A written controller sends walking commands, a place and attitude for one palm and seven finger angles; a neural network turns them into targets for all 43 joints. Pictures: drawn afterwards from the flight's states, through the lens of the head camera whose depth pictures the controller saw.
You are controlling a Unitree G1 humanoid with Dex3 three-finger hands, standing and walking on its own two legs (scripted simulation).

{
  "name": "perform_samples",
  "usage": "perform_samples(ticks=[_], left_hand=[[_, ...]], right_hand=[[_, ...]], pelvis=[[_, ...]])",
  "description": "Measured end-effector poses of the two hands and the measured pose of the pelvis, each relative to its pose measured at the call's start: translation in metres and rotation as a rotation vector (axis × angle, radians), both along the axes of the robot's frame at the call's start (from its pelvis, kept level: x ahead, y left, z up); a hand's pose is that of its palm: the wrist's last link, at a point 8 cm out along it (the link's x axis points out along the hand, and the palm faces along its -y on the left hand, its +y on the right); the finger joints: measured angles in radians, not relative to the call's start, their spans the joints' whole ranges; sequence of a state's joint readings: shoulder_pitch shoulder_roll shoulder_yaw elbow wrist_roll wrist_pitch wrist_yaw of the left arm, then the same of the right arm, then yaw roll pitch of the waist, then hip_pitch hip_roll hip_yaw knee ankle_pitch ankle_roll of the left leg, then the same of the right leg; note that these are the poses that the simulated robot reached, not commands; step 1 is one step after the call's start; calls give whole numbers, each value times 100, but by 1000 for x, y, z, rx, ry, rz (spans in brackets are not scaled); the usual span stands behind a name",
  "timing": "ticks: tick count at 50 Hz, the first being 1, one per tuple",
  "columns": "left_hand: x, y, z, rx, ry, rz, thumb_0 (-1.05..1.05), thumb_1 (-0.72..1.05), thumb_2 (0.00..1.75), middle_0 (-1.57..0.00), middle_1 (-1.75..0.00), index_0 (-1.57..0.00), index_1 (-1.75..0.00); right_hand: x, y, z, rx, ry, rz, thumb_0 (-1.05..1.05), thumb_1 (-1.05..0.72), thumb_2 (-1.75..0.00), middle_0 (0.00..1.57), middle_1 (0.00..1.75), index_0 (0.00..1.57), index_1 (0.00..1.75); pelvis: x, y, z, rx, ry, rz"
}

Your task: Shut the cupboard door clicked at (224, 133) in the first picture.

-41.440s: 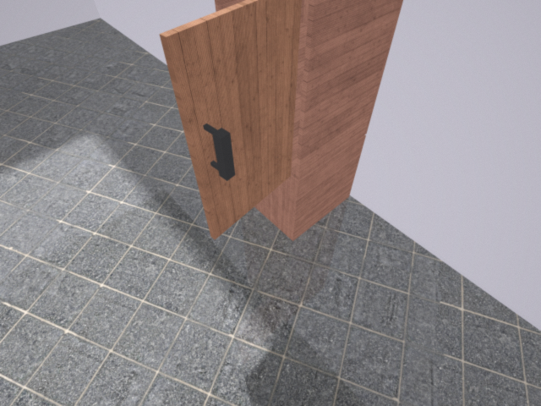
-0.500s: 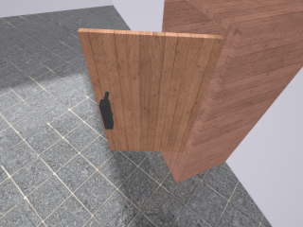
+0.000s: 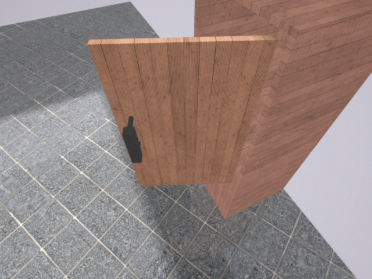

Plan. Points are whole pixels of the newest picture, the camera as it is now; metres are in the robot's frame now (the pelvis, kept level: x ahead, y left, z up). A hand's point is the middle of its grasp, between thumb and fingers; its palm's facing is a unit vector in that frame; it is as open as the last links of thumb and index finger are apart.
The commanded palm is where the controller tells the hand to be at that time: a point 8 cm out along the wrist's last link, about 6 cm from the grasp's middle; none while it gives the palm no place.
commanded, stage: come to a stop and stand still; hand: left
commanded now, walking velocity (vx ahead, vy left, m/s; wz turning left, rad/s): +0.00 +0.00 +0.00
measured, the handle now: (134, 139) +0.45 +0.17 -0.01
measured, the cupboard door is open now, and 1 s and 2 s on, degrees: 66 66 66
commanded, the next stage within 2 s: look again from close up in 0.62 s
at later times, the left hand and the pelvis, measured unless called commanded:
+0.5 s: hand out of the picture +0.01 +0.24 -0.17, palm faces -0.01 -0.98 -0.21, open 7.3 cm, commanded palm none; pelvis -0.04 +0.06 +0.00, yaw -1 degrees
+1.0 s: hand out of the picture -0.05 +0.22 -0.17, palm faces +0.02 -0.98 -0.18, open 7.3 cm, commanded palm none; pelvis -0.03 +0.05 +0.01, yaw +0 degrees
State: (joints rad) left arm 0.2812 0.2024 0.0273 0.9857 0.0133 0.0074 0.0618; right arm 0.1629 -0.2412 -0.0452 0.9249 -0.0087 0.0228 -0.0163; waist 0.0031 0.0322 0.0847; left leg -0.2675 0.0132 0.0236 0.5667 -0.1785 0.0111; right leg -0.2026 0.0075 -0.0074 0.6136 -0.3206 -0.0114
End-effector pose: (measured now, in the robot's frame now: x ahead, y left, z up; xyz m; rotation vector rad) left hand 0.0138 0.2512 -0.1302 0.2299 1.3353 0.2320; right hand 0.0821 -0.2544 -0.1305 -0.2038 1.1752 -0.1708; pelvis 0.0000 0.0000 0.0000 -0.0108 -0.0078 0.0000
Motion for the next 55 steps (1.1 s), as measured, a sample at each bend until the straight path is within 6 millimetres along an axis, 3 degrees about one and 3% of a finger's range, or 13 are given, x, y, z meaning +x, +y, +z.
perform_samples(ticks=[4,10,14,19,23,27,33,40,47,55], left_hand=[[18,24,-1,23,-83,-16,1,91,90,-20,-30,-21,-30],[34,36,8,31,-207,-76,1,91,90,-20,-30,-20,-30],[30,39,7,-3,-196,-109,0,91,90,-20,-30,-20,-30],[21,42,0,-52,-168,-109,1,91,90,-20,-30,-21,-30],[1,43,-8,-81,-116,-82,0,91,90,-20,-30,-21,-30],[-27,40,-11,-101,-34,-59,0,91,90,-20,-30,-20,-30],[-63,36,-13,-122,58,-30,1,91,90,-20,-30,-20,-30],[-80,31,-12,-126,96,1,1,91,90,-20,-30,-20,-30],[-77,22,-11,-126,97,7,0,91,90,-20,-30,-20,-30],[-55,10,-10,-127,64,-5,0,91,90,-20,-30,-20,-30]], right_hand=[[-6,25,-5,18,-67,10,0,-91,-90,19,30,19,30],[-27,63,-20,97,-74,22,0,-91,-90,19,30,20,30],[-49,70,-17,87,-65,-14,-1,-94,-89,20,30,20,30],[-96,78,-9,53,34,-34,0,-93,-89,20,30,20,30],[-126,82,-8,36,133,-47,0,-91,-90,20,30,20,30],[-138,87,-6,34,180,-55,0,-91,-90,20,30,20,30],[-132,96,-4,51,173,-47,0,-90,-90,20,30,20,30],[-109,94,-3,50,144,-23,1,-92,-89,20,30,20,30],[-88,84,-1,43,112,-11,1,-92,-90,20,30,20,30],[-80,73,0,44,108,-8,0,-92,-90,20,30,20,30]], pelvis=[[-5,17,-8,19,-30,-9],[-24,32,-13,26,-57,-14],[-29,45,-11,16,-39,-15],[-35,56,-6,5,-17,-20],[-38,61,-4,14,-1,-22],[-40,65,-1,6,-4,-18],[-40,66,3,2,-7,-15],[-35,64,5,6,-4,-6],[-28,58,6,11,-1,-6],[-20,46,8,13,-3,-2]])
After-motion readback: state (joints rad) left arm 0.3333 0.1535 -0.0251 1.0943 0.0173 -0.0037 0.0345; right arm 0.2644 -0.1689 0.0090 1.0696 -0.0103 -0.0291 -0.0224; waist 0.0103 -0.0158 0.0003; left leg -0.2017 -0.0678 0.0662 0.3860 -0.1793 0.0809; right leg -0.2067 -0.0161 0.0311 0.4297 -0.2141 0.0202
